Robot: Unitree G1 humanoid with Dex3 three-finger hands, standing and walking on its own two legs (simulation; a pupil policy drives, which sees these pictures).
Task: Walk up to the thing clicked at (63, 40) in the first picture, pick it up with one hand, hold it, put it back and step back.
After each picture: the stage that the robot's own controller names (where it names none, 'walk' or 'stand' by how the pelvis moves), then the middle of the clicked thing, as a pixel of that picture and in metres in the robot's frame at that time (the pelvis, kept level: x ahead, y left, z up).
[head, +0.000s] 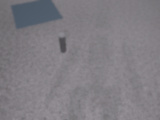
stand; (62, 42) +1.36 +0.25 -0.66
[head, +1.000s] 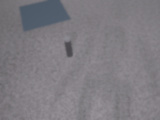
walk; (68, 47) +1.24 +0.26 -0.65
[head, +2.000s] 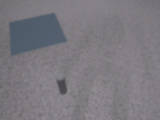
walk; (61, 84) +0.79 +0.25 -0.65
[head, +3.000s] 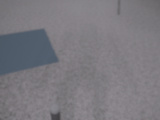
stand; (55, 116) +0.56 +0.17 -0.63
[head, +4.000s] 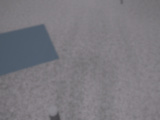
stand; (54, 116) +0.51 +0.23 -0.65
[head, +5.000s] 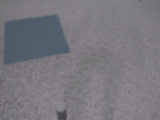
stand; (61, 112) +0.49 +0.15 -0.64
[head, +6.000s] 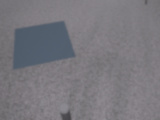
stand; (65, 114) +0.51 +0.18 -0.65
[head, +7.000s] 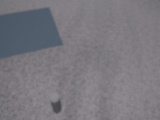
stand; (56, 103) +0.53 +0.19 -0.64
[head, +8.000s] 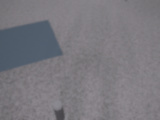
stand; (59, 111) +0.53 +0.19 -0.66
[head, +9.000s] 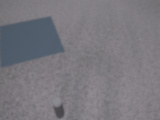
stand; (58, 108) +0.54 +0.20 -0.65
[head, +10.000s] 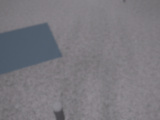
stand; (59, 112) +0.54 +0.20 -0.65
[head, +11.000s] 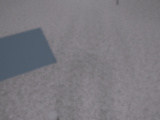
stand; out of the picture +0.48 +0.23 -0.66
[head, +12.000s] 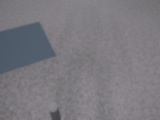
stand; (54, 113) +0.52 +0.23 -0.66
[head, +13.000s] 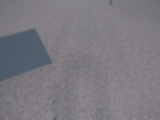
stand; out of the picture +0.48 +0.24 -0.66
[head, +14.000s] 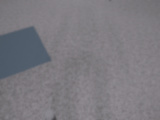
stand; out of the picture +0.48 +0.25 -0.66
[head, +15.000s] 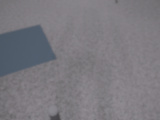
stand; (54, 116) +0.51 +0.22 -0.66
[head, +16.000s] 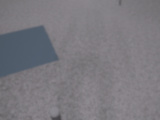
stand; (56, 118) +0.51 +0.20 -0.66
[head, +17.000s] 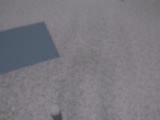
go down; (56, 115) +0.50 +0.20 -0.66
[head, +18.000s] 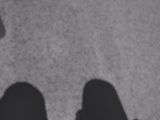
go down; out of the picture +0.58 +0.30 -0.25
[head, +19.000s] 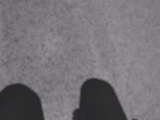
approach; out of the picture +0.55 +0.32 -0.24
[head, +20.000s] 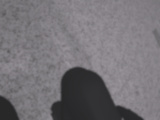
close in; out of the picture +0.52 +0.38 -0.17
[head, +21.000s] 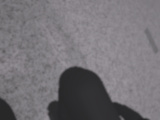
lift; out of the picture +0.51 +0.37 -0.17
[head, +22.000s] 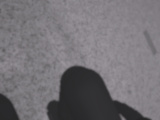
lift; out of the picture +0.51 +0.37 -0.17
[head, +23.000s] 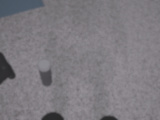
lift; (45, 73) +0.55 +0.21 -0.45
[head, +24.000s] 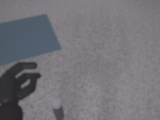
close; (58, 110) +0.51 +0.19 -0.60
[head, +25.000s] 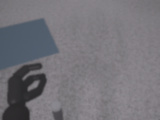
close; (57, 112) +0.52 +0.19 -0.61
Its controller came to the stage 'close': yes
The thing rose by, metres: 0.00
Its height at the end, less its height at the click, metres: +0.00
